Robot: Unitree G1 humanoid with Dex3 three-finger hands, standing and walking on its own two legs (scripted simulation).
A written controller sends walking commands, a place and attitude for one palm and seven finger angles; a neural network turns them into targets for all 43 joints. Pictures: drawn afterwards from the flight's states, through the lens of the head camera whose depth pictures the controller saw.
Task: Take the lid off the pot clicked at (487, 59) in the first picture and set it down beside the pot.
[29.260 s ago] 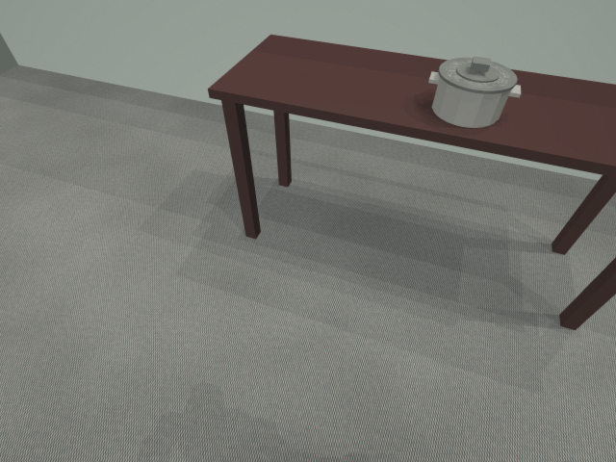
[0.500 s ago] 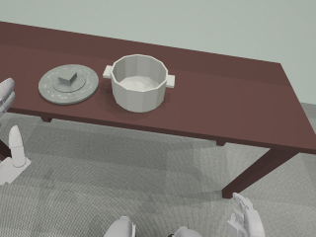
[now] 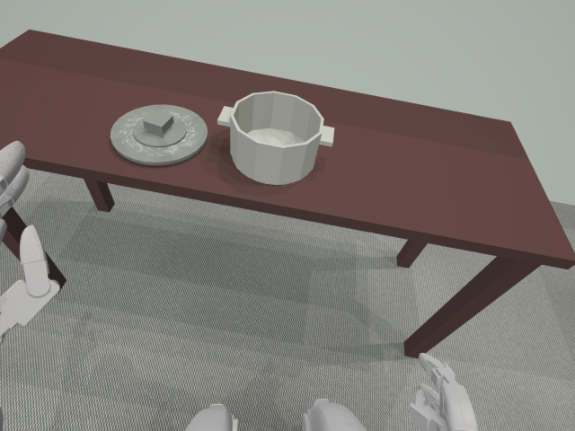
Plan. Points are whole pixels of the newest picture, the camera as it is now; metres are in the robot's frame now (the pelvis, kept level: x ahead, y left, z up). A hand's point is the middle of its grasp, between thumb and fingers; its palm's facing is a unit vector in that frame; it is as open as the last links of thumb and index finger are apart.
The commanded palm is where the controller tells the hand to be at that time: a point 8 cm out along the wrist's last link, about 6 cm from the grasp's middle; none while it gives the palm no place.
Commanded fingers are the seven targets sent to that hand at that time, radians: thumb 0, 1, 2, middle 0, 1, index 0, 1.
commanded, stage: step back with the hand held close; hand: left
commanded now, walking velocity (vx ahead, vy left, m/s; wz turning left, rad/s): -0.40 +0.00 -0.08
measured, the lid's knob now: (158, 121) +0.68 +0.30 +0.00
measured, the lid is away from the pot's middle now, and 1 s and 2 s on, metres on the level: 0.25 0.25 0.25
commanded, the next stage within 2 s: stop stepping back and stand still in 0.06 s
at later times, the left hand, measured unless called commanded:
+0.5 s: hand out of the picture +0.10 +0.23 +0.19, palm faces +0.21 -0.85 -0.48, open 7.4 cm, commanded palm +0.04 +0.29 +0.20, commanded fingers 0.00 0.90 0.90 -0.20 -0.30 -0.20 -0.30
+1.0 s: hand out of the picture +0.02 +0.27 +0.16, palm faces +0.27 -0.87 -0.41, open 7.4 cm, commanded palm none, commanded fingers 0.00 0.90 0.90 -0.20 -0.30 -0.20 -0.30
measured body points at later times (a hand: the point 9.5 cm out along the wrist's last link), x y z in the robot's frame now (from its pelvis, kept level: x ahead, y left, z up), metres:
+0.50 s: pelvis -0.11 +0.02 +0.02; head -0.11 +0.05 +0.47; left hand +0.08 +0.28 +0.22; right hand -0.01 -0.24 -0.05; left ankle +0.00 +0.12 -0.71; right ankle -0.07 -0.11 -0.71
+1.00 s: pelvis -0.18 +0.05 +0.02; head -0.20 +0.07 +0.47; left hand +0.00 +0.32 +0.18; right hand -0.04 -0.18 -0.06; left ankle -0.13 +0.15 -0.68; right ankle -0.14 -0.06 -0.71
